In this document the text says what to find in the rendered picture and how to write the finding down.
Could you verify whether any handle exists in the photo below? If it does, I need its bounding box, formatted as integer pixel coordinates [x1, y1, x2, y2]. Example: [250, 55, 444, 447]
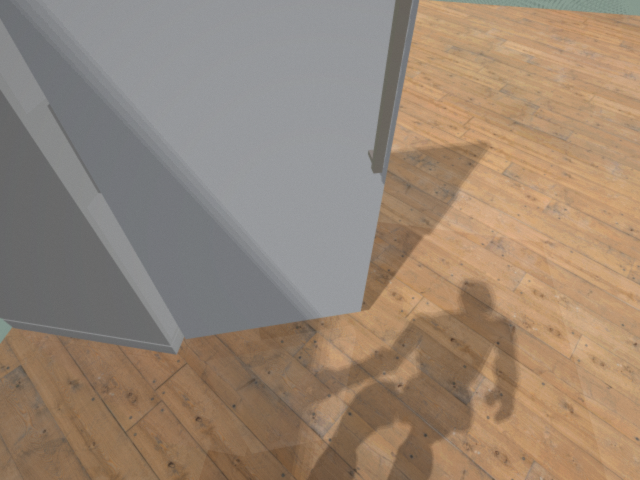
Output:
[368, 0, 412, 174]

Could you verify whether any fridge door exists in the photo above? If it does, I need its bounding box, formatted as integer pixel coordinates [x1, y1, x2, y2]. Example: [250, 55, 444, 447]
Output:
[0, 0, 419, 339]

